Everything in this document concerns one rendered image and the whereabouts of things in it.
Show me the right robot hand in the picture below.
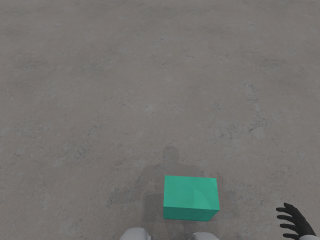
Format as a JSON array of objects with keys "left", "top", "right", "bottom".
[{"left": 276, "top": 203, "right": 316, "bottom": 240}]

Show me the carton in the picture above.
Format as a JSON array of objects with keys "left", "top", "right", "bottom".
[{"left": 163, "top": 175, "right": 220, "bottom": 222}]

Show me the left robot thigh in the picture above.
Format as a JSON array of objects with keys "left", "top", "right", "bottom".
[{"left": 119, "top": 227, "right": 151, "bottom": 240}]

